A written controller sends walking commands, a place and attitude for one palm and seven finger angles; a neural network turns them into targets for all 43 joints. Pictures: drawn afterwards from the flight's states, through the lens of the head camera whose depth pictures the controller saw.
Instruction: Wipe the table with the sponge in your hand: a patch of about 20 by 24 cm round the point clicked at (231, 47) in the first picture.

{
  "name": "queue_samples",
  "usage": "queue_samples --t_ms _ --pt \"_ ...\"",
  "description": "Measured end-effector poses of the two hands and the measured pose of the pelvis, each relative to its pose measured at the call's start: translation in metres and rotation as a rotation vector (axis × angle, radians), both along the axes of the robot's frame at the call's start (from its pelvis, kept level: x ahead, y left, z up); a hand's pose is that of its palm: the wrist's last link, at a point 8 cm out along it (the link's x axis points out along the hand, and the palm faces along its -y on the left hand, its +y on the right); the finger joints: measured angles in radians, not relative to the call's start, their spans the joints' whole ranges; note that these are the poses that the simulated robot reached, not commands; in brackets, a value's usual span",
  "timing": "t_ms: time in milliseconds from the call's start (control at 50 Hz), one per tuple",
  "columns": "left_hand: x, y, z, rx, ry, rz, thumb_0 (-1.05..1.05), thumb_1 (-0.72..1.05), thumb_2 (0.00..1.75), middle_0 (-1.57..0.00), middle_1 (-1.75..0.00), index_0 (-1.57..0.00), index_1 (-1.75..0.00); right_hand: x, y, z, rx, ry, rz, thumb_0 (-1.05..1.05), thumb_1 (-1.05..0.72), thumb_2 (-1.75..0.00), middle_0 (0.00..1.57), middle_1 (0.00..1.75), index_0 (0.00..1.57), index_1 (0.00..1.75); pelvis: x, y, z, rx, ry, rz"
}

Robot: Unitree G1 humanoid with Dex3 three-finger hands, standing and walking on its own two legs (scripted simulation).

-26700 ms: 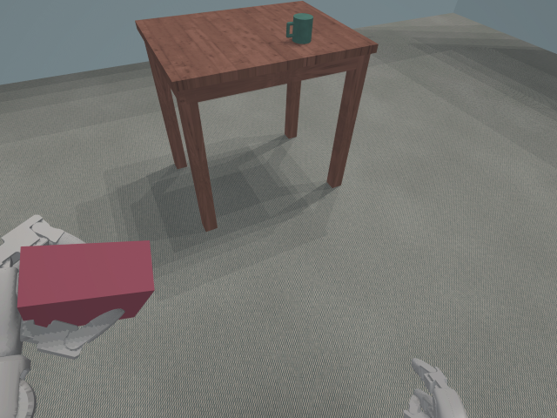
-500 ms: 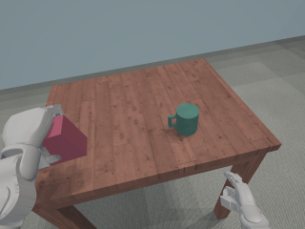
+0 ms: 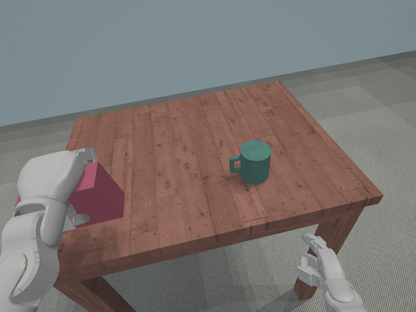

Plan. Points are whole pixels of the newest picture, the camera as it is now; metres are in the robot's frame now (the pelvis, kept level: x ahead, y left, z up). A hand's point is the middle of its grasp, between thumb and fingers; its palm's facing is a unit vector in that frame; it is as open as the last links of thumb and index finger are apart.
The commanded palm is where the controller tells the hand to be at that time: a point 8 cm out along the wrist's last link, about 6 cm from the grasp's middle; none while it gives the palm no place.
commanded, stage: move the sponge above the wiping area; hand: left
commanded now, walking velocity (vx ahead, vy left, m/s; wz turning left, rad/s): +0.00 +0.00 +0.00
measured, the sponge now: (82, 203) +0.23 +0.29 +0.12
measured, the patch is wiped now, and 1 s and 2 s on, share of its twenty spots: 0.00 0.00 0.00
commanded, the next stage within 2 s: none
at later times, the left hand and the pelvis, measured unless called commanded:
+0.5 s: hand (88, 185) +0.26 +0.28 +0.14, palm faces +0.08 -0.05 -1.00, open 9.6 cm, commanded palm +0.22 +0.28 +0.21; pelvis +0.02 -0.02 +0.00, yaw -1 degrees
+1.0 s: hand (89, 184) +0.27 +0.29 +0.13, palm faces +0.08 -0.06 -1.00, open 9.6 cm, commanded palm +0.23 +0.28 +0.20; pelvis +0.03 -0.01 +0.00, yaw +0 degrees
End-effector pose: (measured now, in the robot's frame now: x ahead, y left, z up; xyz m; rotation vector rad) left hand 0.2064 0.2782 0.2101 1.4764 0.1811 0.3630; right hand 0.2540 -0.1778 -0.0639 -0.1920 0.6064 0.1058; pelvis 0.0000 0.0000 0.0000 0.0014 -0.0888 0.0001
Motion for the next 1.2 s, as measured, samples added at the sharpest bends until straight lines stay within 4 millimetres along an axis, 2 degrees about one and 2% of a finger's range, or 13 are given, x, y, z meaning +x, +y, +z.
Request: queue_samples --t_ms 180,320,460,620,820,980,1200 --pt "0.003 -0.003 0.0 -0.005 0.002 0.027 0.0 -0.45 1.05 -0.78 -1.37 -0.78 -1.37 0.002 -0.011 0.0 0.0 -0.008 -0.011 0.01 -0.9 -0.9 0.2 0.3 0.2 0.3 0.003 -0.007 0.0 0.001 0.003 -0.002" --pt "0.016 -0.003 -0.012 -0.001 0.059 0.029 0.0 -0.45 1.05 -0.78 -1.37 -0.78 -1.37 0.002 -0.025 -0.001 -0.018 -0.003 -0.034 0.01 -0.9 -0.9 0.2 0.3 0.2 0.3 0.007 -0.012 0.0 0.002 0.007 -0.001" --pt "0.027 -0.007 -0.013 0.005 0.052 -0.005 0.0 -0.45 1.05 -0.78 -1.37 -0.78 -1.37 0.0 -0.036 -0.005 -0.029 0.01 -0.059 0.01 -0.9 -0.9 0.2 0.3 0.2 0.3 0.013 -0.015 0.001 0.002 0.012 -0.009" --pt "0.026 0.002 -0.015 0.001 0.054 0.034 0.0 -0.45 1.05 -0.78 -1.37 -0.78 -1.37 -0.001 -0.043 -0.01 -0.03 0.037 -0.079 0.01 -0.9 -0.9 0.2 0.3 0.2 0.3 0.021 -0.014 0.0 0.003 0.02 -0.013" --pt "0.029 0.004 -0.029 -0.01 0.086 0.014 0.0 -0.45 1.05 -0.78 -1.37 -0.78 -1.37 0.004 -0.037 -0.01 -0.043 0.039 -0.074 0.01 -0.9 -0.9 0.2 0.3 0.2 0.3 0.025 -0.011 0.001 0.0 0.021 -0.003" --pt "0.039 0.004 -0.026 -0.006 0.05 0.004 0.0 -0.45 1.05 -0.78 -1.37 -0.78 -1.37 0.008 -0.025 -0.006 -0.024 0.033 -0.062 0.01 -0.9 -0.9 0.2 0.3 0.2 0.3 0.026 -0.006 0.002 -0.001 0.027 -0.008" --pt "0.035 0.01 -0.036 -0.026 0.082 0.035 0.0 -0.45 1.05 -0.78 -1.37 -0.78 -1.37 0.009 -0.019 -0.004 -0.027 0.037 -0.053 0.01 -0.9 -0.9 0.2 0.3 0.2 0.3 0.024 0.0 0.002 -0.003 0.028 0.001"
